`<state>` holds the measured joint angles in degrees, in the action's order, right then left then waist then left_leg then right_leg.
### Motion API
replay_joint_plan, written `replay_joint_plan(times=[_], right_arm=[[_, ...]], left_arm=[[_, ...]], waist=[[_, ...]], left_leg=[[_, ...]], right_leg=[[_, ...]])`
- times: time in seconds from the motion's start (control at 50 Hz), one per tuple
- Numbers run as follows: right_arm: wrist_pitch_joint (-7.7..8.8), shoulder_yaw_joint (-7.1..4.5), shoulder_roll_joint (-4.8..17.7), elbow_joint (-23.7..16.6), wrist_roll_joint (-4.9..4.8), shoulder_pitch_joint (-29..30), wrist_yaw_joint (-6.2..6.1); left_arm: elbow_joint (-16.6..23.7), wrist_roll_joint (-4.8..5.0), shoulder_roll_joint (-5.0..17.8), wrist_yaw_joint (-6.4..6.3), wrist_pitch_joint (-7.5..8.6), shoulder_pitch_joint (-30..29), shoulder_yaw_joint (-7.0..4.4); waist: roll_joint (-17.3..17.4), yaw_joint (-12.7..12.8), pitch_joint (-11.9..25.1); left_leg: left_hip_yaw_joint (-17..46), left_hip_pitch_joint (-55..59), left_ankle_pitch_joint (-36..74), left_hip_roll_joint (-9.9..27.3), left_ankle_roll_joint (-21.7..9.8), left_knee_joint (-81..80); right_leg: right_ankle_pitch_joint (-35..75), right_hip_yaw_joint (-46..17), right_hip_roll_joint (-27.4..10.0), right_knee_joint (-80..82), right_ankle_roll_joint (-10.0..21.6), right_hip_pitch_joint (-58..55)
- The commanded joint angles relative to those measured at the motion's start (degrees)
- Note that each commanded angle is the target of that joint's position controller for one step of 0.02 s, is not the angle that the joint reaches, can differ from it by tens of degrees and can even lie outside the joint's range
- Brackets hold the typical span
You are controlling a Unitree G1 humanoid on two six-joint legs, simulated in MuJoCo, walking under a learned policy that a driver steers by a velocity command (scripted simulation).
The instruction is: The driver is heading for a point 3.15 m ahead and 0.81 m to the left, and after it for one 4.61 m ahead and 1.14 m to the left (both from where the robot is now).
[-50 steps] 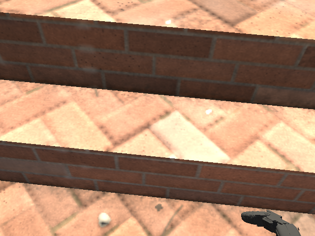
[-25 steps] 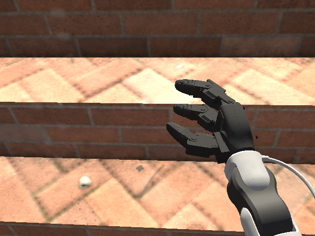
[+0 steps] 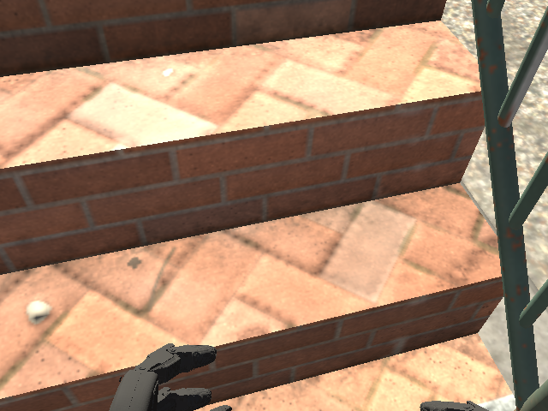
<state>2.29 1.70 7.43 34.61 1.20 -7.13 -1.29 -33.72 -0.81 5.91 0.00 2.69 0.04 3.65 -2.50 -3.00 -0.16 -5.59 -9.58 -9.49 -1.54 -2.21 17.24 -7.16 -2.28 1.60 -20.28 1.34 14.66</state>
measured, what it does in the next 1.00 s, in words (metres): stands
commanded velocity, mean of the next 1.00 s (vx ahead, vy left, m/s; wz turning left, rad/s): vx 1.00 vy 0.00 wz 0.00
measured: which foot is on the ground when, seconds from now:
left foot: down 0.00-1.00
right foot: down 0.00-1.00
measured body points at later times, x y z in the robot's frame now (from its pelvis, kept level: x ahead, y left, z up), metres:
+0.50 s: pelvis +0.01 -0.01 +0.00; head +0.03 -0.01 +0.45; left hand +0.24 +0.18 -0.07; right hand +0.25 -0.20 -0.06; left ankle +0.00 +0.09 -0.75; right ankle +0.04 -0.10 -0.75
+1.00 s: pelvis +0.03 +0.00 +0.00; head +0.04 +0.00 +0.45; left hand +0.26 +0.18 -0.07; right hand +0.24 -0.21 -0.07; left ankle +0.00 +0.09 -0.75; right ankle +0.04 -0.10 -0.75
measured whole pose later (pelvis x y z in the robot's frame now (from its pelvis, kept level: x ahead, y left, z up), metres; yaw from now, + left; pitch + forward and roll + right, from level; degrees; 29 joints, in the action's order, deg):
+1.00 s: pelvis +0.03 +0.00 +0.00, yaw +0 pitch +3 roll +0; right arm 3.6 1.6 8.2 36.6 1.0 -3.5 -1.6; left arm -37.9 -1.1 7.5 0.0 3.6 0.3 1.4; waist -0.4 -1.2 0.9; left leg -4.3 -7.0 -10.3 -0.1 -1.2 14.7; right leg -6.0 -2.3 3.0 -13.8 1.8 10.3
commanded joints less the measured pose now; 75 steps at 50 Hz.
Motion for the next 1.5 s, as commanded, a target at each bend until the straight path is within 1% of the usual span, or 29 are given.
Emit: replay_joint_plan(times=[0.02,0.08,0.12,0.18,0.2,0.22,0.26,0.3,0.34,0.36,0.4,0.46,0.52,0.64,0.74,1.06,1.4,1.48,1.5], right_arm=[[2.11,-1.36,7.18,-8.41,0.22,11.37,0.14],[2.23,-1.55,7.15,-8.45,-0.02,11.21,0.28],[2.21,-1.54,6.37,-8.58,0.22,11.52,0.41],[1.98,-1.42,4.8,-8.81,0.58,11.25,0.67],[1.95,-1.42,4.53,-8.77,0.64,10.97,0.66],[1.95,-1.43,4.39,-8.73,0.73,10.93,0.62],[2.04,-1.4,4.18,-8.69,0.82,11.35,0.53],[2.26,-1.33,3.93,-8.61,0.7,12.1,0.4],[2.35,-1.22,3.66,-8.61,0.79,12.97,0.36],[2.32,-1.3,3.74,-8.34,0.53,12.67,0.36],[2.33,-1.38,3.82,-7.96,0.44,12.47,0.33],[2.34,-1.39,3.68,-7.41,0.44,11.76,0.23],[2.23,-1.47,4.19,-6.51,0.03,10.15,-0.15],[2.18,-1.18,3.82,-5.35,-0.1,9.36,-0.2],[2.23,-1.22,4.1,-4.61,-0.27,8.76,-0.32],[2.45,-0.98,4.92,-2.55,-0.13,8.24,-0.44],[2.92,-0.24,6.23,1.07,0.03,8.44,-0.23],[2.95,-0.06,6.72,2.04,0.14,8.51,-0.09],[3.05,0.12,6.55,2.07,0.35,9.09,-0.07]], left_arm=[[3.4,-0.37,6.41,0.16,1.64,-1.7,-2.26],[2.74,-0.44,5.09,0.67,2.3,-2.0,-2.12],[2.62,-0.2,4.38,1.05,2.65,-2.69,-2.15],[3.03,0.09,4.51,1.66,2.89,-4.44,-2.6],[3.25,0.14,4.52,1.83,2.86,-5.04,-2.72],[3.39,0.17,4.52,1.96,2.82,-5.34,-2.84],[3.37,0.13,4.75,2.03,2.73,-4.79,-3.13],[3.12,0.01,5.16,1.85,2.71,-3.67,-3.41],[2.89,-0.06,5.38,1.62,2.69,-2.71,-3.55],[2.75,-0.06,5.06,1.46,2.65,-2.37,-3.51],[2.5,-0.08,5.18,1.2,2.63,-1.86,-3.59],[2.55,-0.15,5.21,0.89,2.54,-2.34,-3.61],[2.72,-0.14,4.91,0.41,2.29,-3.37,-3.42],[2.59,-0.19,4.59,0.22,2.14,-4.38,-3.18],[2.35,-0.26,4.61,0.13,2.04,-4.97,-3.18],[0.49,-0.29,5.18,-0.09,1.99,-5.2,-3.02],[-2.71,-0.32,6.62,-0.33,2.18,-4.5,-2.39],[-3.55,-0.35,6.97,-0.29,2.27,-4.38,-2.13],[-3.7,-0.38,7.31,-0.26,2.3,-4.46,-2.13]], waist=[[7.76,3.64,5.16],[4.74,2.7,4.85],[2.96,2.07,5.0],[-0.77,0.73,6.23],[-1.43,0.42,6.68],[-1.26,0.36,7.08],[0.47,0.89,7.77],[2.41,1.79,8.16],[3.4,2.56,8.38],[3.39,2.77,8.45],[3.16,3.01,9.08],[2.47,2.83,9.54],[1.68,2.11,10.2],[2.19,2.09,10.14],[2.35,2.09,9.87],[2.4,1.88,9.3],[2.54,2.0,8.61],[2.54,2.0,8.54],[2.62,2.04,8.62]], left_leg=[[11.23,-5.94,-13.97,10.9,0.0,-8.01],[10.17,-3.99,-13.85,10.5,0.0,-5.29],[9.29,-1.64,-11.17,9.75,0.35,-3.07],[7.63,3.75,-5.06,7.91,1.07,1.55],[7.29,5.0,-3.46,7.54,1.23,2.54],[7.19,5.62,-2.37,7.36,1.32,2.99],[7.4,5.33,-1.42,7.36,1.46,2.7],[7.95,4.02,-1.04,7.71,1.51,1.22],[8.38,3.1,-0.08,7.95,1.54,-0.19],[8.35,2.88,1.36,8.25,1.75,-0.97],[8.36,3.1,3.37,8.31,1.92,-1.56],[8.19,3.71,5.48,8.56,2.13,-2.08],[8.25,4.85,7.72,8.77,1.88,-1.74],[8.11,5.12,9.73,9.08,1.78,-2.32],[8.08,5.46,10.31,9.32,1.7,-2.64],[8.35,6.98,10.45,9.67,1.4,-3.85],[8.9,8.06,11.16,9.9,1.11,-5.38],[8.92,8.46,11.72,9.97,1.12,-5.63],[9.17,8.46,10.89,9.93,0.96,-5.63]], right_leg=[[-0.49,-0.3,-2.77,-0.75,0.15,-5.85],[-1.98,-1.22,-3.0,0.6,0.75,-2.14],[-3.28,-3.07,-3.69,2.74,1.08,0.49],[-8.05,-7.88,-5.99,7.64,1.53,4.83],[-9.37,-9.05,-6.57,8.8,1.64,5.57],[-9.66,-9.59,-6.82,9.29,1.68,5.64],[-8.08,-9.35,-6.73,8.88,1.62,4.14],[-5.07,-8.37,-6.44,7.74,1.48,1.6],[-1.47,-7.42,-6.2,6.79,1.18,-0.74],[1.16,-7.03,-6.11,6.37,0.99,-2.03],[4.76,-6.74,-6.35,5.84,0.8,-3.95],[8.46,-6.69,-6.75,5.69,0.54,-5.36],[13.2,-7.19,-7.39,4.85,0.66,-6.26],[15.17,-7.23,-7.69,5.1,0.22,-7.41],[15.03,-7.15,-7.69,5.44,0.04,-7.54],[13.31,-7.07,-7.62,7.11,-0.29,-7.23],[12.33,-7.0,-7.88,8.37,-0.41,-7.43],[12.22,-6.91,-7.9,8.59,-0.42,-7.46],[11.4,-6.91,-7.97,8.67,-0.43,-7.26]])
Keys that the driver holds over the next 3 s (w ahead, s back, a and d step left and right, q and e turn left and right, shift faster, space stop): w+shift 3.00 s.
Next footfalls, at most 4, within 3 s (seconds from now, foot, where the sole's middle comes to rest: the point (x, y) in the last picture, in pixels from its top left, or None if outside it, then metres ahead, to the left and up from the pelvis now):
none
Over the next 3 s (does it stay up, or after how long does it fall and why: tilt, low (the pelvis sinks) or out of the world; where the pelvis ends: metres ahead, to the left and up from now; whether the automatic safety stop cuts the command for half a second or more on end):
stays up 0.03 0.01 0.01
